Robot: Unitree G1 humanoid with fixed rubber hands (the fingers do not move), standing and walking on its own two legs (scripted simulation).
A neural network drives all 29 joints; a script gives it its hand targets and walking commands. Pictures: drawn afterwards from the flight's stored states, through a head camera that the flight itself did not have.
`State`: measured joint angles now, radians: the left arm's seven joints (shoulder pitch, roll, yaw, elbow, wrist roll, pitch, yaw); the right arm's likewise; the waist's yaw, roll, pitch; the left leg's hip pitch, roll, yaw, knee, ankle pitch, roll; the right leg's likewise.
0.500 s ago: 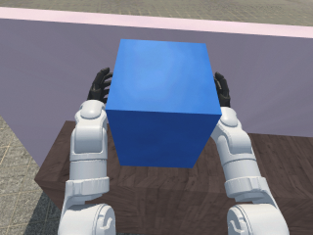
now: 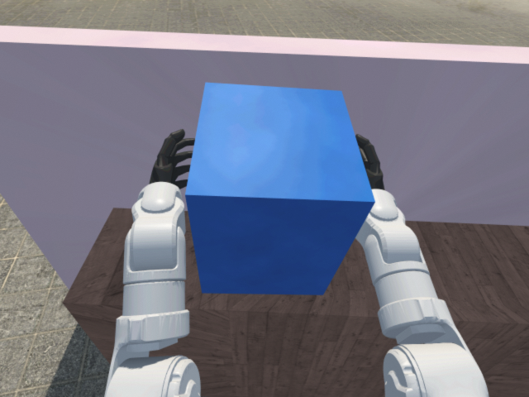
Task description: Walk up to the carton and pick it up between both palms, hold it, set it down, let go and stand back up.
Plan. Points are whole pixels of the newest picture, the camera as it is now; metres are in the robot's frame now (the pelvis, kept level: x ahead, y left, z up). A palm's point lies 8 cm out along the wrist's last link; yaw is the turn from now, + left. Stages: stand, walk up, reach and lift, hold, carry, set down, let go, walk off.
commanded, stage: hold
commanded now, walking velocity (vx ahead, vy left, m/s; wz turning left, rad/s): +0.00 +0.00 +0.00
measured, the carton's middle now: (268, 196) +0.37 -0.02 +0.14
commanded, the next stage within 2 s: none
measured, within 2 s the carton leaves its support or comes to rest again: neither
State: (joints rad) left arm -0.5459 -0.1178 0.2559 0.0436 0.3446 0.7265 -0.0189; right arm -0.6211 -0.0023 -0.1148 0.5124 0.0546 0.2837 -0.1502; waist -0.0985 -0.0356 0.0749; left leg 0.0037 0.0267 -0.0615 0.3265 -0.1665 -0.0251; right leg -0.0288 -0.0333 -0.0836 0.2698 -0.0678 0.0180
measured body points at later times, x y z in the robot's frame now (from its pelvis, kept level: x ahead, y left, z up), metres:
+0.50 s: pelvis +0.02 +0.01 +0.00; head +0.00 +0.04 +0.45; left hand +0.39 +0.15 +0.19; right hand +0.38 -0.15 +0.18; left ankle +0.03 +0.14 -0.75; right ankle +0.06 -0.12 -0.75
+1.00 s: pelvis +0.01 -0.02 +0.00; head -0.03 -0.01 +0.45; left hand +0.39 +0.11 +0.19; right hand +0.39 -0.18 +0.17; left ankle +0.03 +0.14 -0.75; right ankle +0.06 -0.12 -0.75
